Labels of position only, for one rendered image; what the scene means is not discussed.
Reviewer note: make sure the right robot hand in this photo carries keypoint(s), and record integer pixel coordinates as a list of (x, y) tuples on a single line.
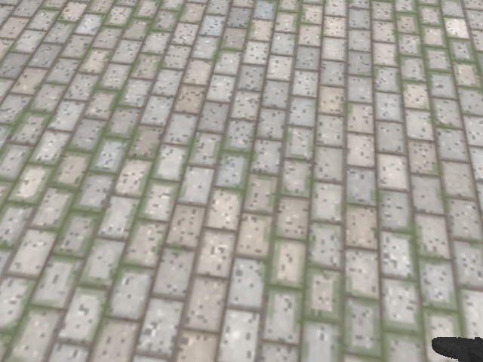
[(463, 349)]

